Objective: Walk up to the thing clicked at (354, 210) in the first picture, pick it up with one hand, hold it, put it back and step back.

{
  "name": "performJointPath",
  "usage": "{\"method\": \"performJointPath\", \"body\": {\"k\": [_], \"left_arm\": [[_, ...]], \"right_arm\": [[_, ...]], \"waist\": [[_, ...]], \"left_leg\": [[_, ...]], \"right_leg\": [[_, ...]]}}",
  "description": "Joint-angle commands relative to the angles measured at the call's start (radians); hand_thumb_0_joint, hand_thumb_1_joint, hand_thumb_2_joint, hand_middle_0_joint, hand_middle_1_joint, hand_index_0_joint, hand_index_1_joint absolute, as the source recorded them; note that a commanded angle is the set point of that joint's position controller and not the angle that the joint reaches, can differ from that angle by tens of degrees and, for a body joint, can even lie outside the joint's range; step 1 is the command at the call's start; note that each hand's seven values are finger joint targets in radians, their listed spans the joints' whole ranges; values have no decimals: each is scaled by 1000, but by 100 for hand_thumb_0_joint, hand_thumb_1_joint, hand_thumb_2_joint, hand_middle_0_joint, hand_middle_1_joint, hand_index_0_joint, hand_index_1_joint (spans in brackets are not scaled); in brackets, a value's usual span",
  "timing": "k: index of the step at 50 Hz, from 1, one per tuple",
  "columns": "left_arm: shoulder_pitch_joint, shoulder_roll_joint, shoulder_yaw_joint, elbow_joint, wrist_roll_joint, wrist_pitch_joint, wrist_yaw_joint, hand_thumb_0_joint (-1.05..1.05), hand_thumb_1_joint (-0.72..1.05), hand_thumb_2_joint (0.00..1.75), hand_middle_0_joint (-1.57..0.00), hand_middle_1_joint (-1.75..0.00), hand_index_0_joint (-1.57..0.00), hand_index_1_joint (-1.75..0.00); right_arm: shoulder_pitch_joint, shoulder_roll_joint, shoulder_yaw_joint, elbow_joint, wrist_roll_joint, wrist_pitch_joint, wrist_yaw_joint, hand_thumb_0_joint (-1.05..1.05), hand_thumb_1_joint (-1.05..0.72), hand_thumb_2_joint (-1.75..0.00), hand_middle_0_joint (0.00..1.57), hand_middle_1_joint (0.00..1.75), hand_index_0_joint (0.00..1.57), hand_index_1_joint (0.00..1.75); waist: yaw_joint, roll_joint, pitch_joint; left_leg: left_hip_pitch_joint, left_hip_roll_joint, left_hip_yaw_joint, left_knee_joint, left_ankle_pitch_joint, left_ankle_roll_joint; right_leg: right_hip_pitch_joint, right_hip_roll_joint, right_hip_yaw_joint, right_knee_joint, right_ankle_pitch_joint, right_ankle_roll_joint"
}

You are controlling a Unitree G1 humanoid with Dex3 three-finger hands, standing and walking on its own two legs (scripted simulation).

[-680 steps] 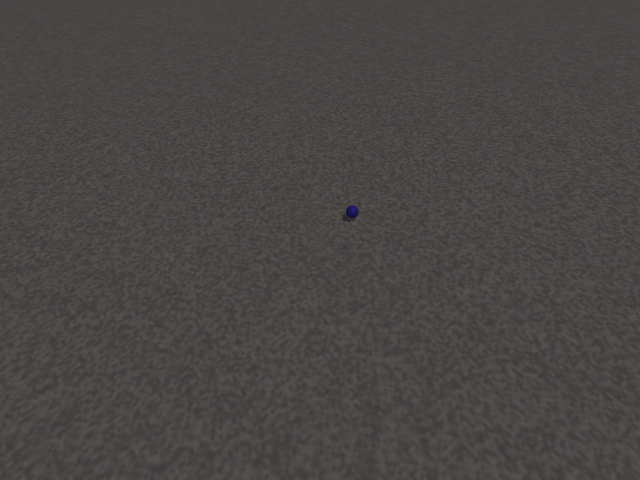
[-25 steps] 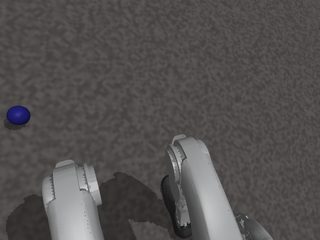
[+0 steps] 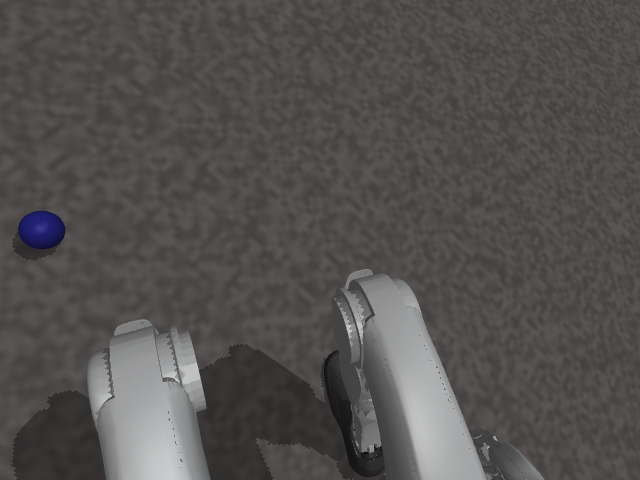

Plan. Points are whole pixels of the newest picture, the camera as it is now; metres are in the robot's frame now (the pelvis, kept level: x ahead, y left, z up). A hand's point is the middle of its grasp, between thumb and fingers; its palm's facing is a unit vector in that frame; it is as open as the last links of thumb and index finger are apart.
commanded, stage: approach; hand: left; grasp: from above
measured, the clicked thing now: (42, 230) +0.48 +0.31 -0.29
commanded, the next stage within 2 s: close in in 0.58 s
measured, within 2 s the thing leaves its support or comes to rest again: neither
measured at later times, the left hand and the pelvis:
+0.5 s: hand (49, 198) +0.49 +0.27 -0.18, palm faces -0.41 -0.08 -0.91, open 13.9 cm; pelvis +0.00 -0.01 +0.00, yaw +0 degrees
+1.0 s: hand (20, 229) +0.45 +0.31 -0.20, palm faces -0.46 -0.13 -0.88, open 13.9 cm; pelvis +0.00 +0.00 +0.00, yaw -1 degrees
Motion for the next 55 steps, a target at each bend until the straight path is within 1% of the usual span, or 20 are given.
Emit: {"method": "performJointPath", "body": {"k": [1,5,6,8,15,19,20,23,25,30,33,34,37,40,41,42,44,49,51,55], "left_arm": [[-364,186,-18,-174,-23,-9,38,0,-54,99,-9,-105,-9,-105],[-412,89,-88,-121,-28,-3,48,0,-52,97,-8,-108,-9,-107],[-463,82,-97,-122,-24,1,55,0,-52,97,-8,-109,-9,-107],[-481,75,-106,-83,-13,14,75,0,-53,99,-8,-109,-9,-108],[-462,151,-29,36,28,118,162,0,-52,97,-8,-107,-9,-106],[-420,180,-4,72,2,183,174,0,-51,97,-10,-105,-11,-104],[-410,191,1,66,-5,192,168,0,-51,97,-10,-103,-11,-102],[-342,275,56,18,-49,208,148,0,-48,95,-13,-99,-13,-99],[-292,246,28,36,-79,211,111,0,-51,96,-11,-101,-12,-100],[-335,330,69,-121,-141,148,29,0,-55,98,-8,-104,-9,-103],[-363,289,36,-162,-123,92,-23,0,-57,101,-8,-105,-8,-105],[-333,308,64,-162,-119,75,-33,0,-57,101,-9,-104,-8,-105],[-316,162,-25,-171,-109,33,-67,0,-59,100,-7,-104,-7,-104],[-309,102,-102,-141,-105,1,-72,0,-55,105,-9,-107,-9,-107],[-329,110,-105,-160,-102,-11,-62,0,-53,107,-10,-109,-10,-109],[-342,139,-96,-180,-95,-21,-48,0,-52,106,-9,-110,-10,-109],[-320,235,-21,-144,-70,-33,-7,0,-51,103,-9,-109,-10,-108],[-345,266,39,-135,10,-33,111,0,-53,99,-6,-101,-7,-101],[-365,224,12,-6,39,-19,155,0,-54,99,-6,-101,-6,-101],[-404,228,-3,107,69,16,220,0,-52,99,-7,-101,-7,-101]], "right_arm": [[186,-279,-95,-4,9,-5,-10,0,-90,-90,20,30,20,30],[206,-276,-94,7,12,-14,-14,0,-90,-90,20,30,20,30],[215,-279,-92,9,10,-19,-16,0,-90,-90,20,30,20,30],[221,-279,-84,11,8,-24,-20,0,-90,-90,20,30,20,30],[224,-280,-56,-9,-3,-36,-13,0,-90,-89,20,30,20,30],[195,-278,-41,-37,2,-45,-1,0,-90,-90,20,30,20,30],[197,-286,-39,-38,4,-50,0,0,-90,-90,20,30,20,30],[185,-289,-34,-55,16,-52,-2,0,-90,-89,20,30,20,30],[176,-283,-34,-49,25,-58,3,0,-90,-90,20,30,20,30],[171,-295,-46,-69,26,-62,-11,0,-90,-90,20,30,20,30],[217,-295,-56,-27,13,-52,-20,0,-91,-90,20,30,20,30],[222,-300,-70,-34,12,-46,-21,0,-91,-90,20,30,20,30],[259,-290,-82,-6,12,-28,-18,0,-91,-90,20,30,20,30],[256,-265,-53,0,10,-16,-14,0,-90,-90,20,30,20,30],[257,-277,-55,2,8,-11,-13,0,-90,-90,20,30,20,30],[250,-274,-52,5,8,-7,-13,0,-90,-90,20,30,20,30],[222,-318,-66,-17,7,0,-18,0,-90,-90,20,30,20,30],[175,-308,-55,-25,-3,6,-6,0,-89,-90,20,30,20,30],[161,-300,-37,-27,-21,-4,5,0,-89,-90,20,30,20,30],[139,-312,-27,-21,-38,-33,11,0,-89,-90,20,30,20,30]], "waist": [[-34,398,-640],[-76,378,-609],[-101,376,-595],[-108,386,-608],[-77,445,-641],[-61,417,-645],[-67,390,-634],[-18,358,-698],[-36,310,-630],[-39,275,-675],[-67,324,-656],[-66,339,-662],[-93,333,-618],[-98,313,-607],[-102,315,-600],[-80,346,-624],[-52,381,-600],[-43,480,-652],[-90,451,-563],[-121,412,-497]], "left_leg": [[586,7,118,-295,145,21],[580,13,110,-292,120,20],[580,15,104,-292,118,19],[585,15,107,-288,137,19],[597,10,127,-304,215,15],[541,8,152,-282,193,36],[518,7,157,-273,182,43],[488,7,165,-264,192,52],[435,9,162,-255,163,60],[416,12,148,-244,113,59],[458,11,142,-237,122,41],[477,13,136,-240,134,35],[491,16,131,-231,149,27],[520,19,119,-222,206,28],[537,17,115,-224,222,26],[569,18,115,-232,237,23],[595,15,116,-241,237,14],[686,21,111,-258,316,6],[611,20,111,-258,248,12],[532,17,106,-249,129,20]], "right_leg": [[217,18,-164,-207,207,-83],[190,21,-171,-217,196,-82],[176,19,-175,-214,195,-81],[188,24,-177,-216,216,-81],[220,21,-170,-193,279,-87],[261,27,-149,-210,273,-83],[278,28,-143,-217,267,-79],[365,28,-129,-220,268,-72],[355,34,-127,-219,246,-69],[412,30,-125,-240,183,-67],[373,28,-144,-240,186,-77],[366,27,-149,-233,196,-78],[332,26,-160,-240,214,-79],[342,27,-174,-234,274,-69],[331,26,-183,-230,281,-71],[334,26,-182,-225,290,-72],[301,24,-190,-211,268,-82],[261,23,-202,-154,327,-84],[227,27,-205,-157,294,-82],[176,29,-205,-157,211,-78]]}}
